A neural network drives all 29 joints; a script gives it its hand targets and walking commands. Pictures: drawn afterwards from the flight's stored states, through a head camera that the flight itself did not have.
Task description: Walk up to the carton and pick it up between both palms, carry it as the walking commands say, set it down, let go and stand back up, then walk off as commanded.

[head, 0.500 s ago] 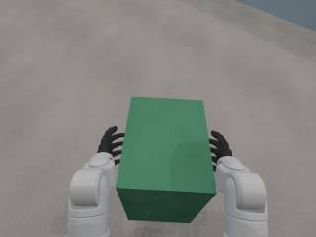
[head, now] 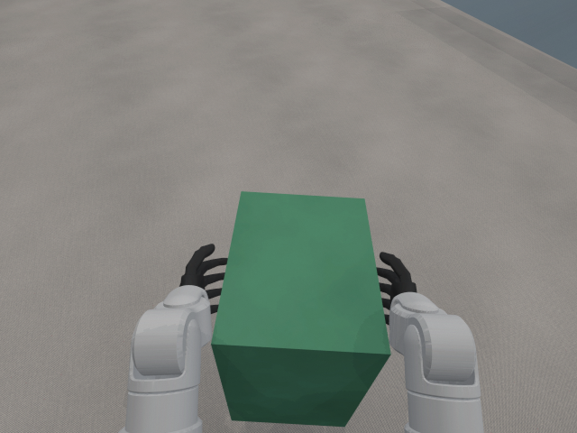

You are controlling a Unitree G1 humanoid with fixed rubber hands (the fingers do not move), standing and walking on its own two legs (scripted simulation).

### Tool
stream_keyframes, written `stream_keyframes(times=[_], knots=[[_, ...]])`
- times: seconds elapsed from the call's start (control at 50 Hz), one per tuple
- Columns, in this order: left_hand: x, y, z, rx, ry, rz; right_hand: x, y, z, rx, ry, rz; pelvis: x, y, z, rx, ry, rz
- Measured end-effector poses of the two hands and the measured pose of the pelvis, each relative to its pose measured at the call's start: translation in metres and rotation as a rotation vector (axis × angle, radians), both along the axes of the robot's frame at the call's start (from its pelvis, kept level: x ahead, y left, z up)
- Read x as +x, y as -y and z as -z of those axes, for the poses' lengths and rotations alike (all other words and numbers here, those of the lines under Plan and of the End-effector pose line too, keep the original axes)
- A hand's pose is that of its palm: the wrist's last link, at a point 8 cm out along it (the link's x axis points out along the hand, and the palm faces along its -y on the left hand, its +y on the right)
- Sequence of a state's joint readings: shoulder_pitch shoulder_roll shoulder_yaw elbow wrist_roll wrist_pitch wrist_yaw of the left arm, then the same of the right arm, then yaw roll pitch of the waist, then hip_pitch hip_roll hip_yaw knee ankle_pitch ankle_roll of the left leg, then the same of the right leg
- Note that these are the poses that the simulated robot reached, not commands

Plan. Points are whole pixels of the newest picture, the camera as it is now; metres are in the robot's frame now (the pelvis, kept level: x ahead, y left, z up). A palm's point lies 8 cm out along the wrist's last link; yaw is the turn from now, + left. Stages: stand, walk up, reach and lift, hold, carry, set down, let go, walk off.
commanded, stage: carry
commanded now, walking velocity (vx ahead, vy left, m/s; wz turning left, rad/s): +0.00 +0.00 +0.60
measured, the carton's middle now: (295, 314) +0.31 +0.01 +0.00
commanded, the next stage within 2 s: none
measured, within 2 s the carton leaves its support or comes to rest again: neither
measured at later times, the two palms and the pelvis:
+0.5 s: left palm (67, 362) +0.19 +0.25 +0.10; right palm (314, 316) +0.26 -0.01 +0.09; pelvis -0.05 +0.04 +0.00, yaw +19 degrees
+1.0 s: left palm out of the picture +0.06 +0.33 +0.10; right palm (210, 368) +0.19 +0.10 +0.08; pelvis -0.11 +0.06 +0.01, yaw +36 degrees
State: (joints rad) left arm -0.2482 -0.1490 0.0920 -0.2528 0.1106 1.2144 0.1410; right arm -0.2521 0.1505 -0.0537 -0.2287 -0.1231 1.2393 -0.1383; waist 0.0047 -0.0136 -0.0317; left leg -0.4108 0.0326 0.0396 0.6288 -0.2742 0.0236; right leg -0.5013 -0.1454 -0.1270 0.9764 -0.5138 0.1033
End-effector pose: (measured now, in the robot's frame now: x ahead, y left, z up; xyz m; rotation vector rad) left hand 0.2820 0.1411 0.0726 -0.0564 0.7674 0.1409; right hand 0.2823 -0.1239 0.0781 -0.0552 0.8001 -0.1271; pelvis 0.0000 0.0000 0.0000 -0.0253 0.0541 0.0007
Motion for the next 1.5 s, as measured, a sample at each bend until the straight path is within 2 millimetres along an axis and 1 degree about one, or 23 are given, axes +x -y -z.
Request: stream_keyframes(times=[0.06,0.12,0.24,0.3,0.36,0.42,0.48,0.56,0.64,0.7,0.76,0.82,0.9,0.96,1.02,1.08,1.14,1.22,1.28,1.32,1.38,1.44,1.5], knots=[[-0.015,-0.018,0.0,0.001,-0.001,-0.055,0.0,-0.019,0.0,0.009,-0.002,-0.048,-0.009,-0.004,-0.003,-0.005,-0.008,-0.034],[-0.024,-0.029,-0.006,0.009,0.027,-0.095,0.0,-0.03,-0.002,0.024,0.026,-0.081,-0.016,-0.005,-0.003,-0.004,-0.014,-0.067],[-0.04,-0.034,-0.016,0.06,0.06,-0.126,-0.008,-0.036,0.001,0.075,0.06,-0.111,-0.029,-0.004,0.002,0.002,-0.014,-0.131],[-0.053,-0.038,-0.02,0.069,0.032,-0.13,-0.02,-0.041,-0.001,0.073,0.032,-0.129,-0.033,-0.007,-0.006,0.027,-0.004,-0.179],[-0.064,-0.049,-0.027,0.072,0.027,-0.151,-0.024,-0.052,-0.008,0.072,0.029,-0.153,-0.038,-0.012,-0.011,0.046,0.003,-0.221],[-0.074,-0.068,-0.033,0.071,0.049,-0.188,-0.024,-0.073,-0.015,0.077,0.051,-0.182,-0.044,-0.022,-0.01,0.055,0.004,-0.266],[-0.088,-0.095,-0.031,0.064,0.064,-0.236,-0.025,-0.102,-0.017,0.077,0.065,-0.221,-0.051,-0.037,-0.005,0.054,0.003,-0.313],[-0.116,-0.14,-0.015,0.033,0.062,-0.323,-0.033,-0.153,-0.008,0.051,0.06,-0.304,-0.063,-0.06,0.007,0.052,0.0,-0.363],[-0.153,-0.169,0.001,0.004,-0.006,-0.412,-0.048,-0.191,0.004,0.017,-0.006,-0.4,-0.077,-0.069,0.001,0.014,-0.004,-0.403],[-0.175,-0.181,0.003,-0.002,-0.014,-0.467,-0.056,-0.209,0.004,0.018,-0.017,-0.45,-0.086,-0.07,-0.002,0.005,-0.011,-0.437],[-0.188,-0.188,-0.003,0.011,0.012,-0.506,-0.061,-0.221,0.001,0.039,0.007,-0.481,-0.094,-0.07,-0.002,0.003,-0.017,-0.469],[-0.195,-0.19,-0.012,0.034,0.038,-0.527,-0.064,-0.225,-0.002,0.065,0.032,-0.498,-0.099,-0.068,-0.002,0.003,-0.022,-0.498],[-0.203,-0.187,-0.019,0.077,0.046,-0.536,-0.07,-0.223,0.001,0.107,0.041,-0.508,-0.105,-0.064,0.002,0.004,-0.021,-0.541],[-0.216,-0.186,-0.022,0.08,0.018,-0.544,-0.081,-0.223,0.0,0.099,0.016,-0.529,-0.109,-0.063,-0.005,0.032,-0.016,-0.592],[-0.231,-0.191,-0.029,0.085,0.008,-0.568,-0.09,-0.232,-0.006,0.098,0.01,-0.559,-0.115,-0.066,-0.011,0.055,-0.013,-0.634],[-0.248,-0.203,-0.034,0.088,0.025,-0.607,-0.098,-0.25,-0.013,0.105,0.026,-0.592,-0.123,-0.071,-0.011,0.066,-0.015,-0.677],[-0.271,-0.221,-0.035,0.083,0.035,-0.652,-0.11,-0.276,-0.018,0.101,0.035,-0.633,-0.132,-0.082,-0.011,0.057,-0.012,-0.718],[-0.305,-0.253,-0.028,0.053,0.048,-0.724,-0.129,-0.319,-0.021,0.069,0.047,-0.708,-0.142,-0.104,-0.006,0.041,0.003,-0.741],[-0.324,-0.268,-0.023,0.01,0.02,-0.768,-0.14,-0.342,-0.023,0.016,0.023,-0.765,-0.143,-0.116,-0.014,0.014,0.014,-0.739],[-0.328,-0.275,-0.022,-0.016,0.004,-0.782,-0.141,-0.353,-0.026,-0.007,0.006,-0.779,-0.141,-0.123,-0.02,-0.004,0.012,-0.744],[-0.321,-0.287,-0.027,-0.024,0.011,-0.787,-0.133,-0.366,-0.033,-0.006,0.009,-0.773,-0.135,-0.132,-0.027,-0.023,0.011,-0.75],[-0.305,-0.299,-0.035,-0.015,0.041,-0.78,-0.119,-0.376,-0.041,0.009,0.037,-0.759,-0.126,-0.141,-0.029,-0.033,0.013,-0.755],[-0.283,-0.31,-0.041,-0.004,0.061,-0.767,-0.101,-0.382,-0.045,0.022,0.056,-0.744,-0.109,-0.152,-0.029,-0.036,0.013,-0.759]])
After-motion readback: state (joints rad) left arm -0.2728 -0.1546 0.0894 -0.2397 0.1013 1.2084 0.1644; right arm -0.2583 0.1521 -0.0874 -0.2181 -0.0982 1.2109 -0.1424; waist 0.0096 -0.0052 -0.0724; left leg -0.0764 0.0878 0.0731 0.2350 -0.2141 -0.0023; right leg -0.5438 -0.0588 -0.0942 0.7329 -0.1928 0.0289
